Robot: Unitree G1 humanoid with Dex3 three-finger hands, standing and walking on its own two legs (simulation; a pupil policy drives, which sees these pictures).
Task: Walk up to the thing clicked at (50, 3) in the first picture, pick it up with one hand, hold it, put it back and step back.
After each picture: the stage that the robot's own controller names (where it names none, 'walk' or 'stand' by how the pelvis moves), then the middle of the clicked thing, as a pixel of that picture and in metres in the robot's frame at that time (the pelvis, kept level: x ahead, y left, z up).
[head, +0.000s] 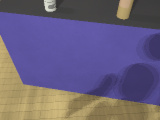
stand; out of the picture +0.89 +0.19 +0.06
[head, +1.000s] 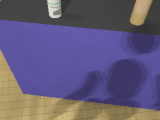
walk; (54, 4) +0.77 +0.14 +0.08
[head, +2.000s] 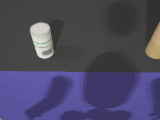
stand; (42, 41) +0.47 +0.15 +0.08
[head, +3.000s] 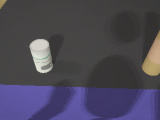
stand; (42, 56) +0.44 +0.17 +0.06
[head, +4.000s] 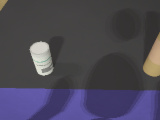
stand; (42, 59) +0.43 +0.16 +0.05
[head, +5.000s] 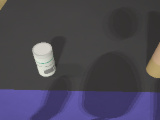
stand; (44, 60) +0.43 +0.15 +0.05
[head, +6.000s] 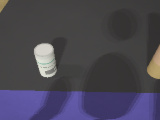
stand; (46, 60) +0.42 +0.15 +0.05
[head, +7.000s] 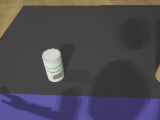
rise first; (53, 65) +0.42 +0.14 +0.06
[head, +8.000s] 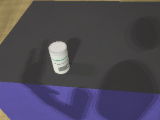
go down; (59, 58) +0.45 +0.13 +0.06
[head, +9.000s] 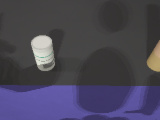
go down; (44, 54) +0.44 +0.12 +0.06
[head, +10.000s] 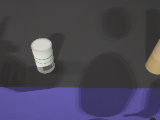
go down; (43, 56) +0.44 +0.13 +0.07
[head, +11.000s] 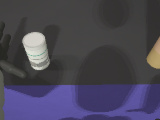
close in; (37, 52) +0.43 +0.14 +0.08
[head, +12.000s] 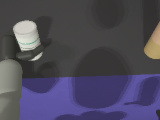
close; (29, 41) +0.46 +0.15 +0.10
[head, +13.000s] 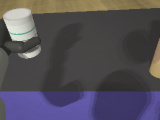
lift; (24, 34) +0.35 +0.16 +0.28
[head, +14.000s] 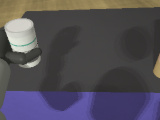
hold; (24, 44) +0.33 +0.16 +0.25
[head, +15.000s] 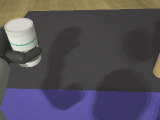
hold; (24, 43) +0.33 +0.17 +0.25
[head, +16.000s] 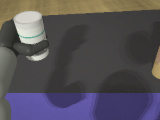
crouch; (33, 36) +0.34 +0.13 +0.27
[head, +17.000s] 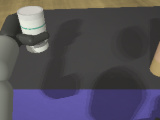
crouch; (34, 29) +0.39 +0.14 +0.25
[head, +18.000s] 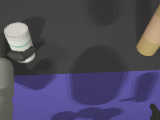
lower; (21, 43) +0.45 +0.16 +0.09
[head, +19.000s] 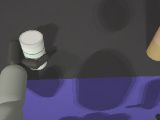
lower; (34, 51) +0.42 +0.14 +0.10
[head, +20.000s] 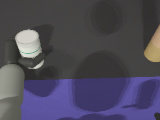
lower; (30, 50) +0.43 +0.15 +0.10
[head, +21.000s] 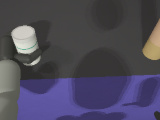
lower; (27, 46) +0.44 +0.16 +0.10
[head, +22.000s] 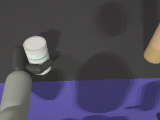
loosen; (38, 56) +0.41 +0.13 +0.09
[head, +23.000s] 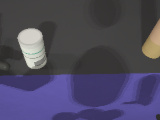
withdraw; (33, 49) +0.42 +0.13 +0.10
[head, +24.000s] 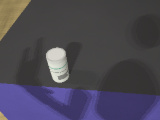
sink last; (58, 65) +0.40 +0.13 +0.07
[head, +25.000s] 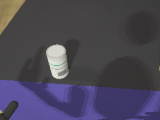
stand; (58, 62) +0.41 +0.13 +0.06
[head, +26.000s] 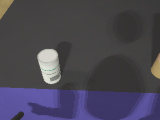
stand; (50, 67) +0.39 +0.13 +0.06
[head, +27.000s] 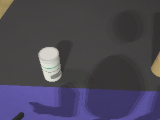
stand; (50, 64) +0.40 +0.13 +0.06
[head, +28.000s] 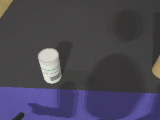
stand; (50, 66) +0.39 +0.13 +0.06
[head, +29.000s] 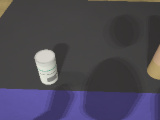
walk; (47, 67) +0.39 +0.14 +0.06
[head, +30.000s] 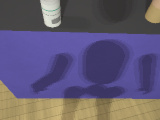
walk; (51, 9) +0.58 +0.12 +0.09
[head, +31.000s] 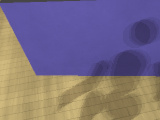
walk; out of the picture +0.93 +0.17 +0.07
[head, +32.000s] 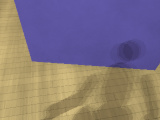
stand; out of the picture +1.13 +0.12 +0.07
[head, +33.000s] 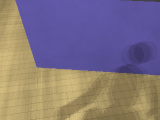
stand; out of the picture +1.11 +0.13 +0.06
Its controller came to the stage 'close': yes
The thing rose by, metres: 0.21
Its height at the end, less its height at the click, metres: +0.00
